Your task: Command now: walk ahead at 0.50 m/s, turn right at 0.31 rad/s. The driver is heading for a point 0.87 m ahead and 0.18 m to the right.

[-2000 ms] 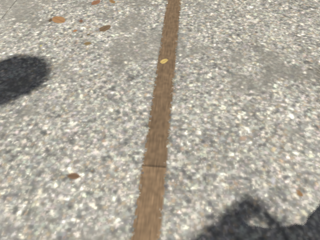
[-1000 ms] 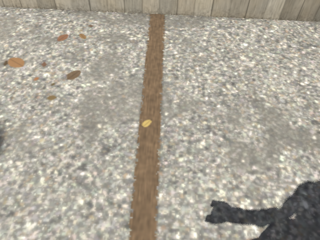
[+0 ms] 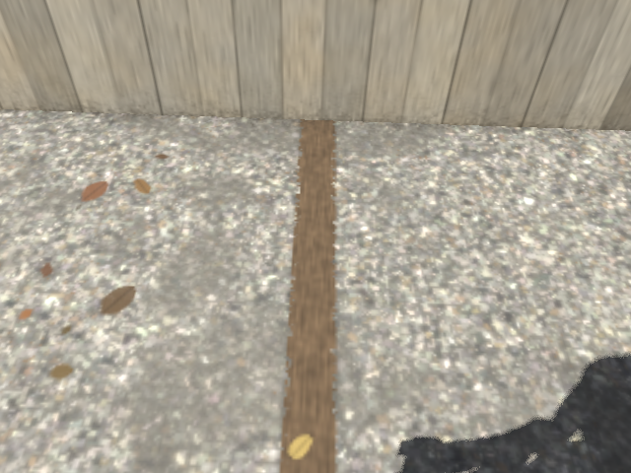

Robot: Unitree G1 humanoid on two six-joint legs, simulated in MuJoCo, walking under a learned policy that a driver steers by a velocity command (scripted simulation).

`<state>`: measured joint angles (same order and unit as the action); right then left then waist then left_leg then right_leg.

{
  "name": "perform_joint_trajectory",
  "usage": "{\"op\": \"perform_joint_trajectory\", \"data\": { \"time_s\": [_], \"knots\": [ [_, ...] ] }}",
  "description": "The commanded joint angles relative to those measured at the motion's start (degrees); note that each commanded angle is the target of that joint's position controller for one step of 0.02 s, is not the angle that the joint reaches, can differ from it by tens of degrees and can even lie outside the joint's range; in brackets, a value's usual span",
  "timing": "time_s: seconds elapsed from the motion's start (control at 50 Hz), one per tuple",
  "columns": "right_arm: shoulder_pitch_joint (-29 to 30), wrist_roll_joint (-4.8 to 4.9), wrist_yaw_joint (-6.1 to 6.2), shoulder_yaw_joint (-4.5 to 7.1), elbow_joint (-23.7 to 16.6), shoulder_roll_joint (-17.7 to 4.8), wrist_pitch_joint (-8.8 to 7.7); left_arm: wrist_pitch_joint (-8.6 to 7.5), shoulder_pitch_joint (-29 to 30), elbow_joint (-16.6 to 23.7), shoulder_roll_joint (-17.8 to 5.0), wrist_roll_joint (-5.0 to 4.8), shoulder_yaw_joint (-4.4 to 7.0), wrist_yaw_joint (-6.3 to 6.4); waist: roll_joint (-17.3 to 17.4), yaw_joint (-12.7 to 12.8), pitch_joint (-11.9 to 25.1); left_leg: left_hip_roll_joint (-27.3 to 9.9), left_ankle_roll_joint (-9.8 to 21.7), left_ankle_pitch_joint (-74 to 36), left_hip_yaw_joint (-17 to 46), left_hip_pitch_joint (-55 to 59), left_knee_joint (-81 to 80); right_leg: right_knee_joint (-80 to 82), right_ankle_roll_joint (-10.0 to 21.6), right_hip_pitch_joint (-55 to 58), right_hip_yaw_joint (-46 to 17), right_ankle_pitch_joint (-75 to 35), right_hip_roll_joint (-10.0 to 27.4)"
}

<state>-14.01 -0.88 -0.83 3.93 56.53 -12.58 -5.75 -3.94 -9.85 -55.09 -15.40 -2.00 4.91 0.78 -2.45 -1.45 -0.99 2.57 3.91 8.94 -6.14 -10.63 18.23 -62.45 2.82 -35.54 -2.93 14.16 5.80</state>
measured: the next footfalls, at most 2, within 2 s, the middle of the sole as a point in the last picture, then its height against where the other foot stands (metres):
right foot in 0.34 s outside the picture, level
left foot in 0.84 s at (343, 388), level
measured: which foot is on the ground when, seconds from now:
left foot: down 0.00-0.36, up 0.38-0.82, down 0.84-1.00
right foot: up 0.00-0.32, down 0.34-0.86, up 0.88-1.00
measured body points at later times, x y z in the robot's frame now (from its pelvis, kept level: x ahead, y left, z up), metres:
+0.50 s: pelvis +0.28 -0.09 -0.01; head +0.31 -0.10 +0.44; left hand +0.45 +0.15 -0.13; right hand +0.32 -0.38 -0.13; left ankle +0.26 +0.09 -0.65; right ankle +0.30 -0.16 -0.75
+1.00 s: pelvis +0.58 -0.11 -0.01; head +0.61 -0.11 +0.44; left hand +0.77 +0.11 -0.13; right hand +0.59 -0.40 -0.12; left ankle +0.64 -0.05 -0.75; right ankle +0.47 -0.22 -0.66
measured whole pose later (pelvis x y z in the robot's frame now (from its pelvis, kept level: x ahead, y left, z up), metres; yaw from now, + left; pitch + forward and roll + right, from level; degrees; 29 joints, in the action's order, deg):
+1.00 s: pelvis +0.58 -0.11 -0.01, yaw -18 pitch +2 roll +0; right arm -13.0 0.2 -2.0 3.3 47.2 -15.2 -5.1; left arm -5.5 -13.6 -45.4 -15.7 0.3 3.4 0.1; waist -1.2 -1.0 -1.3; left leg 5.0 4.7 8.4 1.0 -18.0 24.8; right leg -64.7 1.4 -25.9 -2.6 19.9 0.5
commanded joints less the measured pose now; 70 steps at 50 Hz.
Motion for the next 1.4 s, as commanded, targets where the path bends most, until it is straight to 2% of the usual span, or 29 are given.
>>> {"op": "perform_joint_trajectory", "data": {
  "time_s": [0.02, 0.14, 0.24, 0.32, 0.34, 0.36, 0.38, 0.4, 0.42, 0.44, 0.48, 0.56, 0.66, 0.76, 0.82, 0.84, 0.86, 0.88, 0.9, 0.92, 0.96, 1.04, 1.16, 1.24, 1.3, 1.32, 1.34, 1.36, 1.4],
  "knots": [
    [1.1, -0.32, 1.05, 1.50, -2.6, -8.0, -1.12, 0.59, -0.7, 2.4, -2.3, 0.38, 0.80, -0.02, 5.3, 1.5, 0.3, -17.3, 7.5, -9.8, 10.3, 3.4, -11.5, 4.9, -0.5, -6.5, -4.6, -8.4, 1.9],
    [-2.0, 0.26, 2.12, 1.23, -1.8, -8.5, -0.73, 0.44, 8.8, 6.1, -0.6, 0.87, -0.14, -1.86, 5.0, -1.3, -2.6, -15.5, 4.4, -12.9, -0.1, 5.8, -12.5, 20.4, -0.5, -4.6, 0.7, -21.3, 0.2],
    [-5.9, 1.08, 2.36, 1.91, -0.6, -10.2, 1.22, 0.67, 15.3, 10.8, -0.4, 0.69, -0.85, -3.65, 5.0, -2.8, -4.8, -19.1, 3.9, -23.1, -3.3, 17.2, -6.8, 26.2, 1.2, -7.8, 5.0, -12.6, -1.3],
    [-2.6, 1.71, 3.29, 2.76, -2.5, -13.4, 2.82, 0.99, 3.1, 10.3, -5.7, 0.46, 1.80, -4.40, 9.2, 5.7, 3.8, -18.4, 1.2, -56.0, -6.5, 16.9, 14.7, 28.4, 5.7, 13.0, 11.1, -3.7, -8.8],
    [-1.8, 1.78, 3.41, 2.58, -3.3, -13.2, 2.77, 1.16, -6.6, 8.0, -9.5, 0.45, 3.81, -3.63, 7.3, 10.5, 8.8, -16.1, -1.0, -48.7, -7.3, 8.3, 28.4, 32.3, 8.3, 29.0, 7.6, -7.6, -9.0],
    [-3.2, 0.08, 3.05, 1.40, -5.4, -8.9, 1.87, 1.57, -12.8, 6.7, -15.2, 0.49, 5.26, -2.27, -4.1, 9.5, 14.2, -10.2, -3.9, -12.5, -7.1, -12.3, 48.8, 32.7, 14.0, 47.8, -14.1, -8.3, 3.9],
    [-4.7, 0.77, 1.90, -0.44, -8.0, -4.3, -0.79, 0.93, -11.7, 8.2, -16.6, 0.90, 4.66, -2.48, -10.9, 5.6, 21.7, 0.9, -5.5, 24.7, 5.0, -29.2, 63.5, 43.0, 23.9, 59.6, -44.7, -3.3, 14.7],
    [2.1, 2.88, 0.94, 0.70, -9.4, -8.7, -2.85, 0.70, -12.3, 8.2, -12.0, 1.47, 3.34, -2.40, -4.9, 8.5, 19.1, -2.7, -4.0, 21.7, 11.9, -35.9, 65.2, 45.1, 20.3, 59.0, -39.1, -3.6, 12.5],
    [4.6, 3.65, 0.63, 0.68, -10.0, -9.2, -3.74, 0.26, -9.4, 8.6, -8.8, 1.25, 2.59, -2.21, -2.8, 7.5, 12.5, -5.4, -2.7, 16.7, 11.0, -37.3, 61.5, 44.8, 17.7, 51.8, -29.2, -6.8, 10.0],
    [4.8, 2.56, 1.10, 0.89, -9.4, -8.9, -3.83, -0.07, -4.8, 9.8, -7.2, 0.97, 2.07, -2.31, 2.5, 4.5, 8.2, -7.9, -2.7, 13.1, 10.7, -33.7, 55.8, 45.5, 15.6, 42.2, -22.9, -11.2, 7.3],
    [3.8, 1.09, 1.54, 1.90, -9.4, -9.8, -2.23, -0.32, -0.6, 11.5, -4.8, 1.46, 1.09, -1.98, 2.2, 0.8, 5.1, -10.0, -3.8, 10.1, 10.7, -26.1, 49.1, 47.9, 14.5, 30.2, -17.5, -17.2, 4.6],
    [8.0, 0.00, 1.98, 1.48, -12.1, -7.4, -0.42, -0.55, -3.0, 11.9, -8.7, 1.19, 1.94, -0.53, 0.9, 0.7, 2.5, -8.8, -7.1, 2.6, 8.7, -25.1, 35.5, 50.2, 14.1, 22.3, -13.1, -21.1, 2.3],
    [16.6, 0.77, 0.66, 0.07, -14.2, -5.3, -0.90, -0.27, -8.0, 10.2, -7.6, 1.00, 1.48, -0.08, -2.2, 5.3, 1.4, -5.4, -6.5, -16.7, 6.9, -18.9, 16.0, 49.7, 10.0, 21.0, -8.7, -14.6, -0.4],
    [19.3, 1.40, -0.81, 0.18, -16.0, -8.2, -1.70, 0.10, -11.5, 8.4, -8.3, 1.34, 1.47, -0.01, -3.4, 6.2, -0.4, -5.2, -2.6, -10.1, 7.3, -23.5, 10.8, 44.9, 9.0, 33.6, -12.5, -16.8, 5.6],
    [10.3, 1.26, -1.10, 1.25, -13.8, -10.7, -1.93, 0.66, -9.5, 8.7, -9.0, 1.57, 1.51, 0.33, -3.8, 0.9, 4.1, -1.9, 1.6, -6.0, 4.0, -12.4, 8.2, 34.6, 6.3, 37.5, -8.5, -40.0, 4.2],
    [1.6, 0.79, -1.09, 2.15, -11.7, -13.0, -1.89, 0.65, -8.4, 9.6, -7.9, 1.94, 0.95, 0.40, -1.9, -2.9, 10.7, -4.7, 4.4, -9.7, 7.7, 0.8, 10.2, 23.5, 4.7, 33.2, -5.6, -41.1, 1.4],
    [-6.1, 0.15, -1.12, 3.20, -10.9, -17.5, -1.75, -0.09, -13.2, 10.8, -4.8, 2.52, -0.09, 0.22, 8.5, -2.8, 19.5, -16.1, 12.1, -9.3, 26.9, 22.0, 10.4, 3.9, 1.0, 15.7, -1.9, -22.8, -5.3],
    [-9.0, 1.75, -1.56, 3.19, -9.3, -16.5, -0.88, -1.11, -15.1, 10.4, -3.5, 2.02, -0.77, -0.18, 20.8, -2.9, 22.0, -23.0, 18.4, 2.6, 48.5, 31.5, 1.0, -10.1, -2.0, -0.5, -1.4, 15.0, -11.4],
    [-6.0, 2.79, -1.53, 2.02, -10.3, -13.0, -0.53, -2.19, -10.6, 11.9, -7.8, 1.21, -0.13, -0.66, 14.3, -3.7, 15.0, -21.7, 15.5, 13.5, 48.5, 28.6, -1.4, -14.3, -1.2, -8.5, -5.1, 15.1, -7.6],
    [-2.6, 1.99, -1.23, 1.54, -11.7, -11.2, -0.09, -2.82, -4.7, 13.4, -8.1, 0.48, -0.16, -0.92, 8.8, -3.7, 8.6, -19.5, 13.2, 12.7, 41.3, 21.1, -2.1, -13.2, -0.7, -9.9, -4.2, 10.5, -5.2],
    [0.9, 0.93, -1.01, 0.82, -12.9, -9.5, 0.11, -3.17, -1.3, 14.5, -7.5, 2.38, 0.18, -0.60, 3.3, -0.7, 2.8, -15.5, 11.6, 1.4, 32.8, 8.5, -4.2, -3.9, -1.0, -5.9, -3.0, 4.8, -1.8],
    [-0.1, 1.49, -0.06, 1.15, -13.2, -10.8, 0.31, -2.05, -1.4, 15.7, -5.2, 2.91, 0.00, 0.03, 6.7, 1.6, 3.2, -12.3, 12.0, -9.9, 26.6, 1.8, -6.2, 7.9, -3.8, -0.9, -1.1, 2.1, -1.6],
    [-5.3, 2.10, 1.65, 1.81, -12.1, -12.0, 1.88, -2.32, 8.9, 18.5, -2.8, 2.65, -1.06, -0.47, 7.7, -1.9, 2.3, -7.7, 7.3, -21.5, 18.7, -2.7, -2.9, 28.5, -5.5, 6.7, 0.9, -18.2, -5.8],
    [-8.4, 1.87, 2.28, 1.35, -11.3, -10.6, 3.32, -2.75, 11.5, 19.6, -3.8, 2.72, -0.79, -1.50, 8.4, -2.7, 3.3, -9.4, 5.5, -23.6, 21.6, 3.1, 3.7, 33.9, -3.6, 8.6, 0.1, -18.6, -7.4],
    [-5.6, 1.50, 2.55, 1.11, -12.7, -10.1, 3.55, -3.67, 5.1, 18.0, -5.7, 3.80, -0.07, -1.51, 8.2, 1.5, 6.0, -7.4, 2.6, -27.6, 22.2, 4.7, 13.0, 41.3, -0.1, 18.8, 0.5, -25.7, -6.3],
    [-4.9, 0.55, 2.44, 0.47, -14.3, -8.4, 3.06, -3.98, -0.1, 17.5, -8.8, 4.79, 0.48, -1.13, 4.8, 3.2, 12.0, -4.5, 0.5, -20.4, 20.5, -1.1, 22.0, 36.9, 3.2, 31.6, -4.9, -45.2, 1.0],
    [-13.6, 0.50, 2.14, -0.51, -13.1, -5.6, 2.42, -3.12, -4.2, 17.2, -10.7, 5.20, 0.70, -0.84, -7.6, 2.0, 19.9, 1.6, -3.6, 11.0, 17.1, -14.5, 39.0, 32.1, 13.6, 49.4, -17.3, -66.1, 14.6],
    [-17.5, 1.16, 1.65, -0.67, -12.2, -7.8, 2.63, -1.90, -6.8, 15.7, -6.5, 3.18, -0.15, -1.22, -11.4, 2.3, 26.4, 0.9, -5.3, 32.9, 16.3, -19.1, 46.0, 32.9, 17.7, 52.3, -25.6, -58.6, 19.7],
    [-8.7, 1.81, 1.97, 0.50, -13.0, -11.2, 4.81, -0.28, -1.1, 16.1, -4.1, 2.26, -1.11, -1.43, -2.1, 2.7, 14.7, -2.9, -7.6, 28.2, 14.3, -23.2, 49.7, 38.4, 12.9, 39.1, -21.9, -30.8, 13.6]
  ]
}}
